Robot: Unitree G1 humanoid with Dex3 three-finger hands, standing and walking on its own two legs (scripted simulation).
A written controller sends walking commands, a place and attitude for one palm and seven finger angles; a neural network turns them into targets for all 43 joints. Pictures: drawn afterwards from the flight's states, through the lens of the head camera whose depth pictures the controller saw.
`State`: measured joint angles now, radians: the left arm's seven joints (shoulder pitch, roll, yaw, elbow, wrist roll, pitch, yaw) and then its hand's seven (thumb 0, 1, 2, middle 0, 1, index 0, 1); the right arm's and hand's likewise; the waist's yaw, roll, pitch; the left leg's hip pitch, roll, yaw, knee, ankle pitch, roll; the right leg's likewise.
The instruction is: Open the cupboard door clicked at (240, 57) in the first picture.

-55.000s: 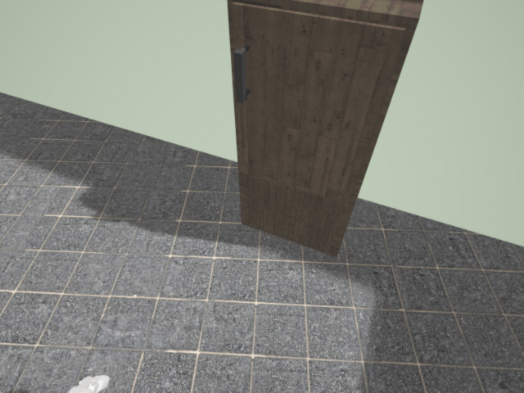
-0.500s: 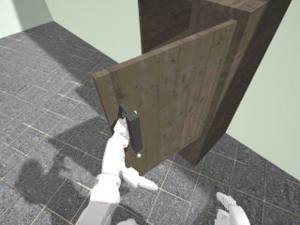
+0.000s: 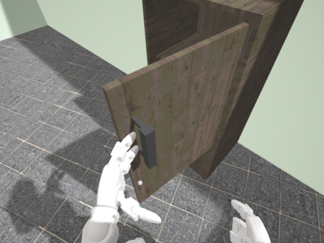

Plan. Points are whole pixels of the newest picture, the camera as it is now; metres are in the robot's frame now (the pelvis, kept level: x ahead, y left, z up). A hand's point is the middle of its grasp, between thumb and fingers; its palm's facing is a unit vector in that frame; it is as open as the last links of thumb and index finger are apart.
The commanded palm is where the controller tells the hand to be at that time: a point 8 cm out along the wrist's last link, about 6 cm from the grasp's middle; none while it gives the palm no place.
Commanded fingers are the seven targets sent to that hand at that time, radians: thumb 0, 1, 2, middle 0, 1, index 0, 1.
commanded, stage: slide the hand sideways off the handle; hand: left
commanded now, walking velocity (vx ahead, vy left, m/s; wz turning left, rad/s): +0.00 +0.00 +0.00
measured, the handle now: (143, 143) +0.34 +0.07 +0.08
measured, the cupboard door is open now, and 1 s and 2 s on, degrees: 82 82 82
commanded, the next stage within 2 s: draw the hand back to the body in 0.54 s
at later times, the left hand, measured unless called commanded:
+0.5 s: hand (113, 200) +0.20 +0.11 +0.07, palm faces +0.00 -1.00 -0.03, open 16.3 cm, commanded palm +0.17 +0.17 +0.08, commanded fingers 0.00 -0.50 0.30 -0.15 -0.30 -0.15 -0.30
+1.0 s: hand (88, 197) +0.19 +0.15 +0.11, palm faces -0.02 -1.00 -0.04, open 16.3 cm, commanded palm +0.16 +0.21 +0.12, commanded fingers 0.00 -0.50 0.30 -0.15 -0.30 -0.15 -0.30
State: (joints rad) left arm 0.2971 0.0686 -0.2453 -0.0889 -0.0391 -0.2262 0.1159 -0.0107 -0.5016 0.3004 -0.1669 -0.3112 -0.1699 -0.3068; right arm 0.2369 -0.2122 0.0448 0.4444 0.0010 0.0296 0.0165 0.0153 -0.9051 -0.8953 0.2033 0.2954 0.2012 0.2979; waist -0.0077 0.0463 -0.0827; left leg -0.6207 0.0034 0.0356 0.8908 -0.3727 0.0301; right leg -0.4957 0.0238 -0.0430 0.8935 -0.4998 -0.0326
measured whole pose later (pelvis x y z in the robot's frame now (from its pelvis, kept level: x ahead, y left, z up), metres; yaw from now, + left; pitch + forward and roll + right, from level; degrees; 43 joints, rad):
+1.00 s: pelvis +0.01 +0.00 +0.00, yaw +1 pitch +6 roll -1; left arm 0.57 0.21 0.05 -0.35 -0.26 -0.19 -0.17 -0.01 -0.50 0.30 -0.16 -0.30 -0.15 -0.30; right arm 0.28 -0.22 0.04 0.44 0.05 -0.07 -0.06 0.02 -0.90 -0.90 0.20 0.30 0.20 0.30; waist 0.02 0.07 -0.12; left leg -0.61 0.01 0.01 0.90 -0.39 0.03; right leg -0.46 0.03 -0.06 0.86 -0.50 -0.03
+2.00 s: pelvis +0.04 +0.01 +0.05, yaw -1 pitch -2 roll +0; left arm 0.48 0.34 0.33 -0.40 -0.07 -0.05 0.11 0.01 0.81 0.86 -0.21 -0.30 -0.21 -0.30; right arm 0.18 -0.24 0.02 0.60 0.01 -0.05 -0.07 0.02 -0.90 -0.90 0.20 0.30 0.20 0.30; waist 0.06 0.06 0.01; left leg -0.16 -0.02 0.05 0.43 -0.23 0.04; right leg -0.02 0.02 -0.01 0.37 -0.31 -0.02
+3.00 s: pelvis -0.06 +0.04 +0.04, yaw +0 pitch -1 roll -3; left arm 0.57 0.44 0.42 -0.51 -0.03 -0.16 0.13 0.02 0.89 0.90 -0.22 -0.31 -0.21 -0.30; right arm 0.21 -0.22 0.00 0.52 0.02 0.00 -0.09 0.01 -0.90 -0.90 0.20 0.30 0.20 0.30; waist -0.01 0.03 0.05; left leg -0.40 -0.01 0.05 0.52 -0.13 0.09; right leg -0.25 0.05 0.01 0.56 -0.29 0.01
